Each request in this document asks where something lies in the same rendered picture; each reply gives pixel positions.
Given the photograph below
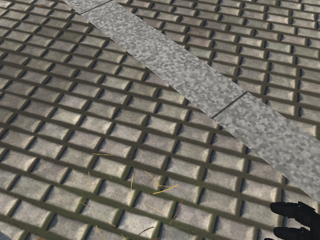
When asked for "right robot hand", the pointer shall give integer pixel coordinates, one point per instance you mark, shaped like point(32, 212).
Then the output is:
point(303, 214)

